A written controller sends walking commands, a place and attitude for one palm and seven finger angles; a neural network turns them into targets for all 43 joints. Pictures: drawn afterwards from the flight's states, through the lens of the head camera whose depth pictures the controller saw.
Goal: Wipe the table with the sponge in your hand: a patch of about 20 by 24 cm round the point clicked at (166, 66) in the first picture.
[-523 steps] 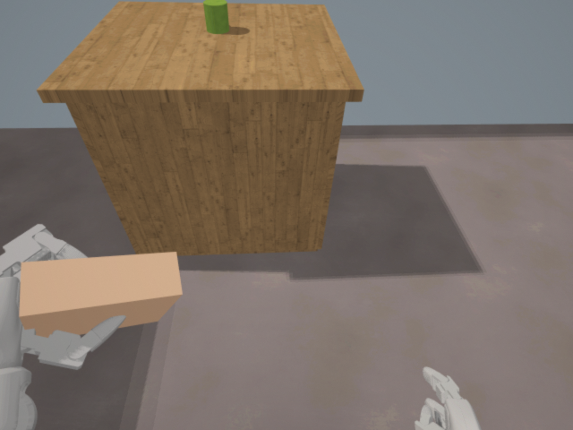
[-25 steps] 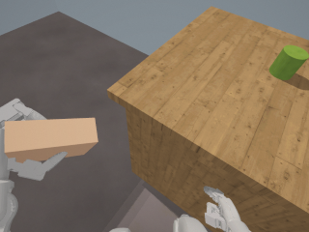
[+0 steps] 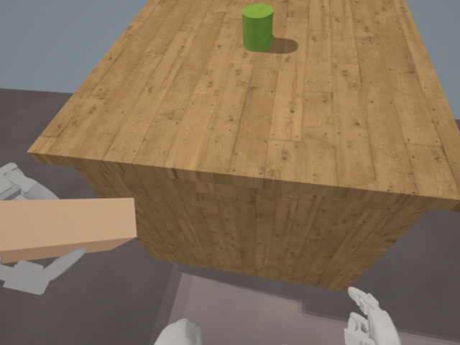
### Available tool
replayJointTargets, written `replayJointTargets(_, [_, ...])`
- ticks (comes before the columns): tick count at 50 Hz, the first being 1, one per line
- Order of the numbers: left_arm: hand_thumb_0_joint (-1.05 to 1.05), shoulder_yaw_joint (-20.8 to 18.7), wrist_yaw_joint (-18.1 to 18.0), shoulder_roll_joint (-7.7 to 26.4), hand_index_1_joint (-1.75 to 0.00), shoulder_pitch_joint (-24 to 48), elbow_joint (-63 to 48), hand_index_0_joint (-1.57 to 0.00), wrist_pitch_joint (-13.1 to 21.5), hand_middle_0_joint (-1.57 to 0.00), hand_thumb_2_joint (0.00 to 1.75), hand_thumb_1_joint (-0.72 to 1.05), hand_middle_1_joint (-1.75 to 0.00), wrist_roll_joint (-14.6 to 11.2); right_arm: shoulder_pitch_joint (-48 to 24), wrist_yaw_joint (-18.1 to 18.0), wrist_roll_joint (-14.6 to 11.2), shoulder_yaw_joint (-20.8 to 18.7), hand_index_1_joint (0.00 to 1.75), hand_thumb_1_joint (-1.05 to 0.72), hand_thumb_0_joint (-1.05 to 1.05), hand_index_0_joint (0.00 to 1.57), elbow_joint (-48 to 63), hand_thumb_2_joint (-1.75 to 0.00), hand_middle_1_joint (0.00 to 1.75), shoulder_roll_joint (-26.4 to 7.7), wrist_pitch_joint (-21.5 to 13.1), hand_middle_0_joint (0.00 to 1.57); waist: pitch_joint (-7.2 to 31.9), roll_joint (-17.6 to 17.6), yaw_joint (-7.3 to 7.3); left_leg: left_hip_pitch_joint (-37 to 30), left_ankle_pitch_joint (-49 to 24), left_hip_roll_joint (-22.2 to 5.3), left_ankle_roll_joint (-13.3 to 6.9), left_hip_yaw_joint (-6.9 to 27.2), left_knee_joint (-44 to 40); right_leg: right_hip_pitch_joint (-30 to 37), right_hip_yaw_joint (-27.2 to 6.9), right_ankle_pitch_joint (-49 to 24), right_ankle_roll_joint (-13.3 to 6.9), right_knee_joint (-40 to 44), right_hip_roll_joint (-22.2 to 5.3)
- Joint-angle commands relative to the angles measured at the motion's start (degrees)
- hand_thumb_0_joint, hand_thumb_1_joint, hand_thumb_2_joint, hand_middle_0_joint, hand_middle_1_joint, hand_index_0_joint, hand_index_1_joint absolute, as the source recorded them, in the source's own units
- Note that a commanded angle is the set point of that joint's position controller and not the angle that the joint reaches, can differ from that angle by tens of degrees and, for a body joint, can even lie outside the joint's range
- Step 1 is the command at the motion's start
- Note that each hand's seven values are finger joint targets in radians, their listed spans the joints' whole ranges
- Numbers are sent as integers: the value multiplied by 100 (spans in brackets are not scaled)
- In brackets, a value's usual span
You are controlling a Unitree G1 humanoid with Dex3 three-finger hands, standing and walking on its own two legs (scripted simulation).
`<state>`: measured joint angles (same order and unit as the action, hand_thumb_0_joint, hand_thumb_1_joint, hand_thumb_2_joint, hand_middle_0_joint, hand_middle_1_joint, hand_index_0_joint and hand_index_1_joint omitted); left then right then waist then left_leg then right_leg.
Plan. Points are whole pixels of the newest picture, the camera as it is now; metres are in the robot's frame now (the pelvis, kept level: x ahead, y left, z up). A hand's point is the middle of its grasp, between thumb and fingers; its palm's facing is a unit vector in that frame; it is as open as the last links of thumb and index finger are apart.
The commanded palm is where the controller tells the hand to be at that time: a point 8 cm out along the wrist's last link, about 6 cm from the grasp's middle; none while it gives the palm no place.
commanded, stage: turn to face it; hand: left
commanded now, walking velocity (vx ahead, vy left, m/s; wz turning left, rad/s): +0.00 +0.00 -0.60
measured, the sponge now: (85, 229) +0.23 +0.19 +0.16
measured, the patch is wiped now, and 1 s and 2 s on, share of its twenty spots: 0.00 0.00 0.00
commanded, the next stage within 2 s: come to a stop and stand still in 0.98 s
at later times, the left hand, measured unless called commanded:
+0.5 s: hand (188, 238) +0.22 +0.06 +0.18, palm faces +0.07 -0.84 -0.54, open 9.1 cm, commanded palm +0.16 +0.12 +0.19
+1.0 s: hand (314, 311) +0.15 -0.07 +0.19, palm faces -0.07 -0.87 -0.49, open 9.1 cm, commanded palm +0.12 +0.00 +0.19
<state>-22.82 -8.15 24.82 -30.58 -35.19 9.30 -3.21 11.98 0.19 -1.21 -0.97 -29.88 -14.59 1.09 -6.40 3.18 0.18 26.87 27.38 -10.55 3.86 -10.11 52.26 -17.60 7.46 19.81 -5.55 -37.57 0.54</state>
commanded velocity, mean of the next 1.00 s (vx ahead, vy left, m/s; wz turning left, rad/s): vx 0.00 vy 0.00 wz -0.41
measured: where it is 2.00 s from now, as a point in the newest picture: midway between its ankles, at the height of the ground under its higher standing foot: outside the picture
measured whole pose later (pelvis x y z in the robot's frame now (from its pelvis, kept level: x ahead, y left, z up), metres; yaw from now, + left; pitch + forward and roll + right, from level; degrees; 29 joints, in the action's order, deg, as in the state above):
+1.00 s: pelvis -0.15 -0.18 +0.01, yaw -27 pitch +1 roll +1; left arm -23.2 -7.8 24.4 -30.3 -35.3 12.6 -2.1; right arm 10.3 -1.1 -0.6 -1.8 -31.2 -13.3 0.3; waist -4.9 -2.2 -0.8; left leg 14.6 15.6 -0.5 0.4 -4.4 30.2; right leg -21.5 -1.1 11.0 -4.8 -32.0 5.0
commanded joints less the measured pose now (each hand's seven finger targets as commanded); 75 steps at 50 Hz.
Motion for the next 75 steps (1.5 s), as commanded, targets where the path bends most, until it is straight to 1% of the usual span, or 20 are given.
replayJointTargets(1, [0, -1154, -206, 970, -160, 58, -380, -120, 209, -120, 130, 10, -160, -169, -559, -101, -18, -97, 30, -90, 0, 20, 770, -90, 30, -278, 0, 20, 1285, -1083, -11, 1278, -587, 435, 230, 1196, 2299, 1608, -2291, -3490, 78, 1488, -1455])
replayJointTargets(8, [0, -478, -47, 553, -160, 579, 461, -120, 350, -120, 130, 10, -160, -153, -749, -148, 8, -206, 30, -90, 0, 20, 569, -90, 30, -479, 270, 20, 926, -910, 65, 732, -1151, 708, 116, 1251, 1946, 847, -2391, -1406, 847, 2276, -1012])
replayJointTargets(16, [0, -784, -39, 1022, -160, 851, -543, -120, 600, -120, 130, 10, -160, -71, -810, -99, 32, -305, 30, -90, 0, 20, 538, -90, 30, -494, 90, 20, 1234, -1261, 183, -1353, -34, 1290, -81, 186, -1601, 858, -2403, -2836, 1696, 2836, -429])
replayJointTargets(19, [0, -659, 63, 905, -160, 780, -337, -120, 516, -120, 130, 10, -160, -10, -497, -70, 24, -309, 30, -90, 0, 20, 448, -90, 30, -353, 173, 20, 1533, -586, -145, -2784, -436, 927, -566, 119, -3637, 217, -1999, -3607, 2120, 963, 35])
replayJointTargets(20, [0, -648, 105, 822, -160, 713, -328, -120, 514, -120, 130, 10, -160, -31, -673, -53, 89, -272, 30, -90, 0, 20, 604, -90, 30, -341, 152, 20, 1486, 1269, -148, -3073, -1654, -389, -1014, 969, -4307, -394, -1528, -1333, 2054, -1428, 523])
replayJointTargets(21, [0, -743, 66, 777, -160, 559, -461, -120, 529, -120, 130, 10, -160, 67, -1000, -44, 278, -237, 30, -90, 0, 20, 1047, -90, 30, -241, 94, 20, 1282, 1998, 203, -1826, -2569, -1933, -1616, 2231, -3590, -882, -1679, 931, 1326, -3823, 122])
replayJointTargets(22, [0, -707, 124, 656, -160, 354, -384, -120, 538, -120, 130, 10, -160, 104, -948, -12, 169, -216, 30, -90, 0, 20, 1142, -90, 30, -254, 59, 20, 1154, 1291, 234, -1462, -3072, -2107, -1672, 2401, -3576, -1143, -1845, 1357, 918, -4487, -3])
replayJointTargets(26, [0, -1014, 60, 963, -160, 187, -1130, -120, 537, -120, 130, 10, -160, -25, -690, 34, -63, -357, 30, -90, 0, 20, 1024, -90, 30, -398, -97, 20, 645, 931, 223, -1071, -2656, -1206, -1098, 823, -2804, -932, -1085, 1082, 761, -1611, -444])
replayJointTargets(29, [0, -794, -37, 798, -160, 533, -1572, -120, 627, -120, 130, 10, -160, 17, -248, 6, -165, -326, 30, -90, 0, 20, 1010, -90, 30, -510, -472, 20, 1290, 484, 177, -1336, -2791, -419, -467, 158, -1084, 616, -79, -558, 869, 715, 71])
replayJointTargets(30, [0, -838, -75, 917, -160, 813, -1555, -120, 612, -120, 130, 10, -160, 89, -172, 6, -166, -340, 30, -90, 0, 20, 952, -90, 30, -447, -536, 20, 1492, -480, 88, -1012, -2094, 51, -256, -8, 110, 1179, -759, -2183, 647, 1251, -438])
replayJointTargets(31, [0, -1083, -140, 1202, -160, 863, -1304, -120, 587, -120, 130, 10, -160, 131, -459, -38, -77, -321, 30, -90, 0, 20, 1013, -90, 30, -322, -574, 20, 1486, -2225, 124, 460, 756, 816, 7, 177, 1426, 1729, -2877, -5024, -25, 1385, -1596])
replayJointTargets(32, [0, -1220, -183, 1265, -160, 691, -769, -120, 517, -120, 130, 10, -160, 148, -651, -67, -6, -256, 30, -90, 0, 20, 894, -90, 30, -399, -650, 20, 1429, -2186, 142, 692, 1194, 711, 15, 884, 2088, 1413, -3360, -5838, -352, 1325, -2182])
replayJointTargets(35, [0, -1262, -169, 1173, -160, 409, -811, -120, 598, -120, 130, 10, -160, 7, -666, -94, 35, -212, 30, -90, 0, 20, 637, -90, 30, -263, -459, 20, 1299, -919, 83, 403, 307, 514, -1, 1292, 2179, 961, -3028, -4322, -524, 1214, -1832])
replayJointTargets(38, [0, -1331, -152, 959, -160, -192, -567, -120, 716, -120, 130, 10, -160, -13, -722, -103, 73, -139, 30, -90, 0, 20, 597, -90, 30, -113, -187, 20, 1711, -854, 64, -158, -116, 705, -33, 895, 540, 1234, -2071, -4088, -351, 1138, -1340])
replayJointTargets(46, [0, -853, -120, 801, -160, -30, -1029, -120, 642, -120, 130, 10, -160, 28, -495, -138, 32, -193, 30, -90, 0, 20, 680, -90, 30, -323, -313, 20, 1665, -752, 42, -1398, -774, 840, -273, 812, -2167, 713, -2605, -2286, -153, 1538, -1320])
replayJointTargets(52, [0, -860, -91, 971, -160, 374, -870, -120, 654, -120, 130, 10, -160, 94, -525, -295, 93, -178, 30, -90, 0, 20, 693, -90, 30, -285, -493, 20, 1097, 1402, 163, -1303, -2334, -1248, -1380, 2146, -3593, -721, -1027, 778, 687, -1825, -10])
replayJointTargets(59, [0, -113, -86, 375, -160, 1125, -421, -120, 474, -120, 130, 10, -160, 203, -305, -277, -28, -221, 30, -90, 0, 20, 533, -90, 30, -484, -795, 20, 906, 681, 28, -1008, -2168, -346, -734, 829, -2365, 598, -210, -211, 761, 741, -65])
replayJointTargets(62, [0, -348, -154, 808, -160, 1343, -307, -120, 452, -120, 130, 10, -160, 236, -434, -295, 12, -126, 30, -90, 0, 20, 546, -90, 30, -265, -793, 20, 993, -1598, -86, -202, 94, 895, -242, 542, -341, 725, -2689, -2292, -95, 2005, -1782])
replayJointTargets(67, [0, -827, -130, 946, -160, 403, -368, -120, 600, -120, 130, 10, -160, 92, -715, -275, 57, -53, 30, -90, 0, 20, 421, -90, 30, -167, -560, 20, 1172, -481, 5, 68, -570, 770, -208, 1180, 474, 1089, -2252, -2230, -232, 2032, -1770])
replayJointTargets(75, [0, -684, -137, 714, -160, -86, -142, -120, 736, -120, 130, 10, -160, 95, -495, -251, 63, -181, 30, -90, 0, 20, 481, -90, 30, -281, -548, 20, 1426, -1057, 70, -278, -518, 871, -328, 857, -1149, 1671, -2037, -2120, -168, 2204, -1794])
